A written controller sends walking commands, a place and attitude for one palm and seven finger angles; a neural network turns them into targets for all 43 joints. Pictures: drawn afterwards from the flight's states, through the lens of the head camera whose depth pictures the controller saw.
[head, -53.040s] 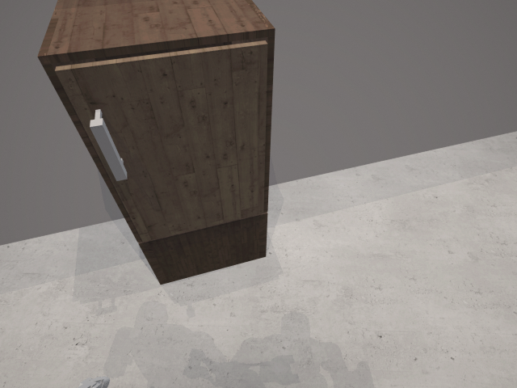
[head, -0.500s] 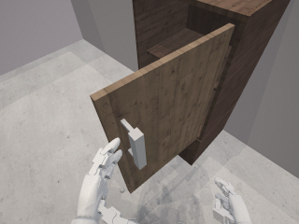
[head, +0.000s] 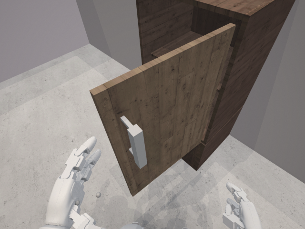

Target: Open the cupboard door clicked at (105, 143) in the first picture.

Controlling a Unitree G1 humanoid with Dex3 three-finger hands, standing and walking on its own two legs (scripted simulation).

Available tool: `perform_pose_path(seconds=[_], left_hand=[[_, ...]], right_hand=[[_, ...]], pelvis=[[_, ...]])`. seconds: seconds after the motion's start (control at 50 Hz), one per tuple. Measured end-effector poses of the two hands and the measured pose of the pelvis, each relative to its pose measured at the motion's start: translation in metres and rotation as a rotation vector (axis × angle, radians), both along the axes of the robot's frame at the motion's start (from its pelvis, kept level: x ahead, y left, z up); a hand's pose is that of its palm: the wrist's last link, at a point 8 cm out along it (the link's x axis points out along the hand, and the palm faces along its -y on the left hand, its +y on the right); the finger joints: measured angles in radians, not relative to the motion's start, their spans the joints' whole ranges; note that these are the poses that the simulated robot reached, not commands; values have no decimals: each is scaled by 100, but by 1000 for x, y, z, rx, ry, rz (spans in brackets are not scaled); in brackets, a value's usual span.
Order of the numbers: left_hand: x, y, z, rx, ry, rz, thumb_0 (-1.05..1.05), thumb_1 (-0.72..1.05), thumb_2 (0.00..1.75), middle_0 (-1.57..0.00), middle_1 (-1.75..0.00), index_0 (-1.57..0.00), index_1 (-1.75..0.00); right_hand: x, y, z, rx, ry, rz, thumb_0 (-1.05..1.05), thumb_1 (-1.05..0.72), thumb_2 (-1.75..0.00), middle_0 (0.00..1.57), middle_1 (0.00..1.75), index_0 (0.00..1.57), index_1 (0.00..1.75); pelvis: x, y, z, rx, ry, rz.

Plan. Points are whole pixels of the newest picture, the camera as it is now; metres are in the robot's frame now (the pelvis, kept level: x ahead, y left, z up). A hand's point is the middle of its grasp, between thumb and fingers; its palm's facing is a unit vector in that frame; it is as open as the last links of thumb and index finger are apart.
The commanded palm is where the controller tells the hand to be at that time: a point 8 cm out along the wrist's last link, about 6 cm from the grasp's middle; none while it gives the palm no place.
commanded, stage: draw the hand back to the body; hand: left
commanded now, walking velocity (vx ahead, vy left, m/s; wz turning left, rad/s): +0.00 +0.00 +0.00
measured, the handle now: (133, 143) +0.31 +0.07 +0.08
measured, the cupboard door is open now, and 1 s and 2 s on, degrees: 84 84 84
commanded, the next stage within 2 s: step back with the hand held close in 1.40 s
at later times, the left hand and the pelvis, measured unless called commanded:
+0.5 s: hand (43, 180) +0.19 +0.21 +0.15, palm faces +0.16 -0.95 -0.26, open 15.1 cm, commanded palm +0.15 +0.26 +0.18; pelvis +0.02 +0.03 +0.04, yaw +0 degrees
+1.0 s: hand out of the picture +0.22 +0.30 +0.22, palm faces +0.40 -0.83 -0.40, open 9.3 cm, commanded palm +0.17 +0.35 +0.24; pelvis +0.03 +0.05 +0.07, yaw -1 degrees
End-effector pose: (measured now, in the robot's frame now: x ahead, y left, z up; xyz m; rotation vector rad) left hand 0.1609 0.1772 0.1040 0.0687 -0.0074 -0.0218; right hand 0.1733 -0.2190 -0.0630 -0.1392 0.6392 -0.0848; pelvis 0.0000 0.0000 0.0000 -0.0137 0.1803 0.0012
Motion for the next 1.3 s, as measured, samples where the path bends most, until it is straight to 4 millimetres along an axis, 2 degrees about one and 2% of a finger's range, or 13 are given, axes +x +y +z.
perform_pose_path(seconds=[0.08, 0.16, 0.24, 0.34, 0.4, 0.58, 0.7, 0.82, 0.94, 1.1, 1.3], left_hand=[[0, 16, 14, 1, -11, 40, -1, -50, 30, -15, -30, -15, -30], [0, 22, 19, -25, 12, 16, -1, -50, 30, -15, -30, -15, -30], [-1, 32, 24, -14, 30, -7, -1, -50, 30, -15, -30, -15, -30], [-2, 56, 39, 5, 2, 29, -1, -47, 32, -15, -30, -15, -30], [-2, 69, 51, 123, 12, 101, -1, -41, 34, -15, -30, -16, -30], [-2, 96, 69, 232, 55, 235, -1, -16, 45, -16, -30, -17, -30], [6, 123, 90, 294, 7, 301, 0, 5, 54, -17, -30, -18, -30], [12, 142, 111, 328, -51, 351, 0, 25, 62, -18, -30, -18, -30], [15, 157, 125, 355, -91, 394, 1, 46, 71, -19, -30, -19, -30], [15, 169, 153, 400, -186, 460, 1, 73, 83, -20, -30, -20, -30], [11, 147, 131, 348, -97, 426, 2, 87, 89, -20, -30, -21, -30]], right_hand=[[-3, 4, 8, 7, -9, -11, 2, -90, -90, 20, 29, 20, 30], [-2, 5, 19, -11, -30, -10, 2, -90, -90, 20, 29, 20, 30], [3, 7, 30, -33, -50, -13, 2, -90, -90, 20, 29, 20, 30], [12, 13, 41, -41, -82, -11, 2, -90, -90, 20, 29, 20, 30], [17, 21, 45, -52, -79, -10, 2, -90, -90, 20, 29, 20, 30], [22, 49, 55, -49, -40, 16, 2, -90, -90, 20, 29, 20, 30], [25, 62, 59, -47, -24, 45, 2, -90, -90, 20, 30, 20, 30], [27, 65, 62, -47, -11, 54, 2, -90, -90, 20, 30, 20, 30], [27, 57, 66, -65, 7, 50, 2, -90, -90, 20, 30, 20, 30], [24, 45, 66, -67, 22, 38, 2, -90, -90, 20, 30, 20, 30], [14, 27, 63, -66, 51, 20, 2, -90, -90, 20, 30, 20, 30]], pelvis=[[3, 3, 8, -6, -25, 3], [6, 7, 16, -12, -43, 5], [9, 12, 21, -16, -56, 4], [12, 19, 26, -25, -74, 6], [14, 25, 32, -27, -91, 0], [21, 41, 50, -25, -147, -4], [25, 49, 59, -24, -183, -4], [27, 54, 65, -21, -207, -12], [28, 54, 69, -19, -225, -17], [26, 48, 73, -14, -243, -19], [22, 34, 74, -8, -251, -23]])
